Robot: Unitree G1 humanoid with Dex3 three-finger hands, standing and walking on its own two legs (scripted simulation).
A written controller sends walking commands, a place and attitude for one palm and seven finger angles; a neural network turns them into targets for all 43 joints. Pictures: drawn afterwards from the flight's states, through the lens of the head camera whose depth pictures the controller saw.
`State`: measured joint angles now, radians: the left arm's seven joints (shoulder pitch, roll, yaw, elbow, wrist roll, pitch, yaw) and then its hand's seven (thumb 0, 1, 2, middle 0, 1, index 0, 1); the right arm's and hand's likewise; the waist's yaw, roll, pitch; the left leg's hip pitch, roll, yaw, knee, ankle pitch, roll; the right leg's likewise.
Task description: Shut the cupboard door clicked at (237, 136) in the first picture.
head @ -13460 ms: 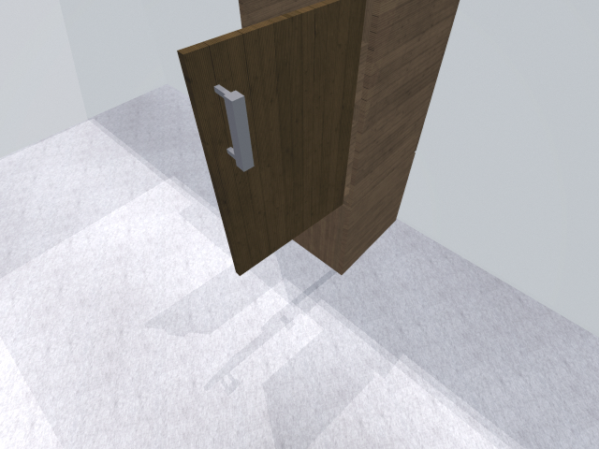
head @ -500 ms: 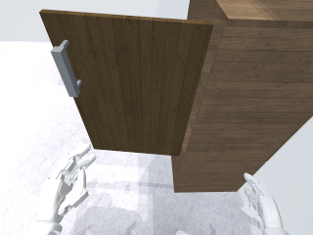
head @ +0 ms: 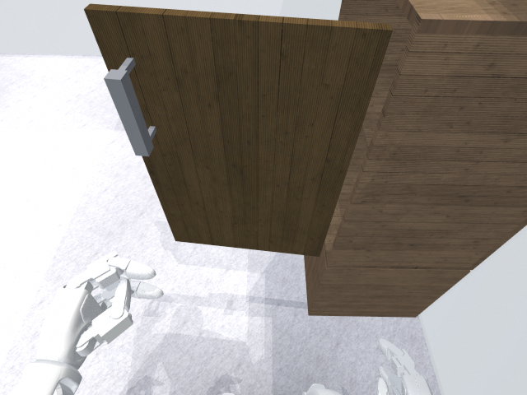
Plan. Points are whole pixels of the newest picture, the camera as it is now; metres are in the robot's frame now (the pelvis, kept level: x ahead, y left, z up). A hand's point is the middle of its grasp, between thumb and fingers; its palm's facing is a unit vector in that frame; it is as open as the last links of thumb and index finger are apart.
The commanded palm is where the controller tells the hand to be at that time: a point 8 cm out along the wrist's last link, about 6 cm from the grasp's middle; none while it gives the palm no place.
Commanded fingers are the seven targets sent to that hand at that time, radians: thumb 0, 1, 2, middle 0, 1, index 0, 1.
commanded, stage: raise the hand and make a fist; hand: left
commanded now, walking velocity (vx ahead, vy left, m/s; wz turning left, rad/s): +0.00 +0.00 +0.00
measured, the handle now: (136, 109) +0.50 +0.23 +0.16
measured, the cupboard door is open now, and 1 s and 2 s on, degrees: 84 84 84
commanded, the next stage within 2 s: bring the fist close to the handle in 1.10 s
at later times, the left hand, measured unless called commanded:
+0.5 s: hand (97, 272) +0.24 +0.21 +0.14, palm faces -0.02 -1.00 -0.07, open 3.1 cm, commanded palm +0.21 +0.26 +0.15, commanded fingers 0.00 0.90 0.90 -1.30 -1.50 -1.30 -1.50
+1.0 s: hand (100, 248) +0.25 +0.20 +0.16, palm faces -0.01 -1.00 -0.07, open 3.1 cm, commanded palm +0.22 +0.25 +0.17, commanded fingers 0.00 0.90 0.90 -1.30 -1.50 -1.30 -1.50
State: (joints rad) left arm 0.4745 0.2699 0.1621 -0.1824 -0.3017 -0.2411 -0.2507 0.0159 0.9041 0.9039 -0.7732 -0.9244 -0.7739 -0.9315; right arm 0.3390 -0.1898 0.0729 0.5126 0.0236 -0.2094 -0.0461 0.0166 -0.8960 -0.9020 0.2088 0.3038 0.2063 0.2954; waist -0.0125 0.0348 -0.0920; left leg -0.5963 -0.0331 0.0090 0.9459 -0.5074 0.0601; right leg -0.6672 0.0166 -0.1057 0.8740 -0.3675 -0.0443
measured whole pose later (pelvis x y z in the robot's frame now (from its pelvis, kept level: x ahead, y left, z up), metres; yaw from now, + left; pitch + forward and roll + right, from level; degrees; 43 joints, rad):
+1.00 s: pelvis +0.02 +0.01 +0.04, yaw +0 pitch +0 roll -1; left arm 0.26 0.29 0.21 -0.22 -0.29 0.02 -0.26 0.02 0.90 0.90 -1.30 -1.49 -1.30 -1.50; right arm 0.26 -0.25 0.06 0.59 0.05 -0.26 -0.08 0.02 -0.90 -0.90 0.20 0.30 0.20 0.29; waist 0.03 0.04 -0.04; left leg -0.21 -0.05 0.01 0.59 -0.38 0.07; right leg -0.30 0.01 -0.09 0.56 -0.27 -0.03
